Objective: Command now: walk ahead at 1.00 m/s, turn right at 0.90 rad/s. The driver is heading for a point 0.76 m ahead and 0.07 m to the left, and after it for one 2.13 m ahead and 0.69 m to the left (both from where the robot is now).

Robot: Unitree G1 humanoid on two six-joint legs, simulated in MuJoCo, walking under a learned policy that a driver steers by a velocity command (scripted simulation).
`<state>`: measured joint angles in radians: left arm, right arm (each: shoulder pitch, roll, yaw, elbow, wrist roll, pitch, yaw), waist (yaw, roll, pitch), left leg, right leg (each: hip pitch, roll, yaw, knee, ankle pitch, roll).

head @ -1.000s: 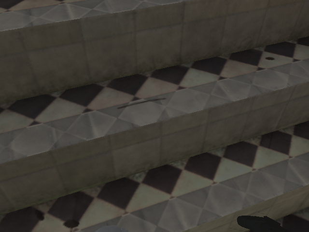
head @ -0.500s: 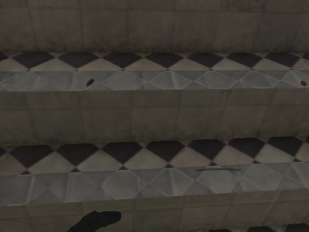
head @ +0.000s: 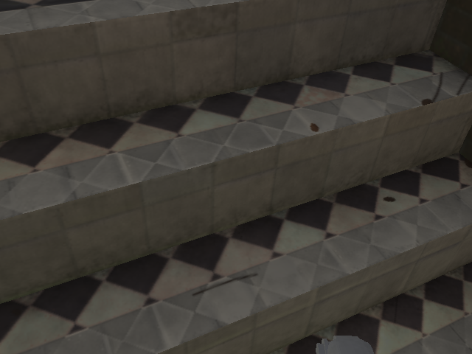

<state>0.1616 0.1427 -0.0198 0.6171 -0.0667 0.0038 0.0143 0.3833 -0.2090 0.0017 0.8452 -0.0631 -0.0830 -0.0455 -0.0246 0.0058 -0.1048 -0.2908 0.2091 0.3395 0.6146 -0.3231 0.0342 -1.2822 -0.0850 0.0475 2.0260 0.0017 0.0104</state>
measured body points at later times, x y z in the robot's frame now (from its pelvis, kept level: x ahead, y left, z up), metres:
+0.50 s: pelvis +0.19 -0.19 -0.02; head +0.21 -0.23 +0.43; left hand +0.23 +0.04 -0.14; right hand +0.39 -0.41 -0.12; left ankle +0.15 -0.04 -0.36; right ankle +0.20 -0.31 -0.73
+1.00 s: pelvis +0.27 -0.16 +0.09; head +0.27 -0.21 +0.53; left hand +0.17 +0.06 -0.04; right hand +0.60 -0.20 +0.06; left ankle +0.31 -0.05 -0.52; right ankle +0.25 -0.32 -0.64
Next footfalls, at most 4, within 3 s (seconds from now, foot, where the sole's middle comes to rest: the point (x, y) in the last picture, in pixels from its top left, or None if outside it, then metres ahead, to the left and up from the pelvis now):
0.32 right None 0.24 -0.32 -0.77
1.00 left None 0.34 -0.03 -0.55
1.42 right None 0.44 -0.20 -0.55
1.76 left None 0.35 0.10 -0.29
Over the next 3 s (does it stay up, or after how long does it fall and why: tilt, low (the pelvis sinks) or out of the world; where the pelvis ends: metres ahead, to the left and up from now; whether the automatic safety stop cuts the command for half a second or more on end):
stays up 0.43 0.20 0.37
